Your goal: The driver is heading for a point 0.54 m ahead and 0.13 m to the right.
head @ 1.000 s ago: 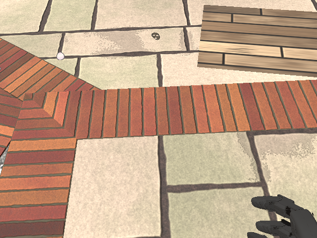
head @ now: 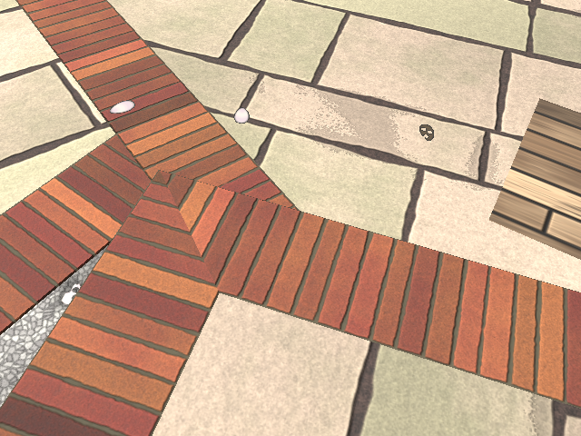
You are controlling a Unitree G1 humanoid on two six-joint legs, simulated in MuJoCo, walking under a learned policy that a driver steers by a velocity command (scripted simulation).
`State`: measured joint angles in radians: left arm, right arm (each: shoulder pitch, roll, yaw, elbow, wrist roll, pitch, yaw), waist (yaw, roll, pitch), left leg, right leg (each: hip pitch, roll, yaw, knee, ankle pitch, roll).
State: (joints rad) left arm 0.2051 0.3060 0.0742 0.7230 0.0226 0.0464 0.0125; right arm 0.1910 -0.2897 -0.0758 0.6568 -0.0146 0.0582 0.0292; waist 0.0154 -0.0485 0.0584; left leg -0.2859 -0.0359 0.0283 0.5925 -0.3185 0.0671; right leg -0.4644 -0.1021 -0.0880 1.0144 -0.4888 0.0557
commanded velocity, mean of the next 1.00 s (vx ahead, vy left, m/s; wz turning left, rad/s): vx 0.62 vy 0.00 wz -0.31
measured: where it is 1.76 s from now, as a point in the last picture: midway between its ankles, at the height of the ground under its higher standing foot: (449, 357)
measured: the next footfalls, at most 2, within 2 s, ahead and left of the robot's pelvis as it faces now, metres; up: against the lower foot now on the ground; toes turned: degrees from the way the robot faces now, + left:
right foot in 0.64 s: +0.36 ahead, -0.24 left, +0.00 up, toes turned -23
left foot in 1.08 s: +0.76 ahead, -0.33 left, +0.00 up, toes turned -24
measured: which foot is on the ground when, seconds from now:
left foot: down 0.00-0.62, up 0.64-1.00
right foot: up 0.00-0.62, down 0.64-1.00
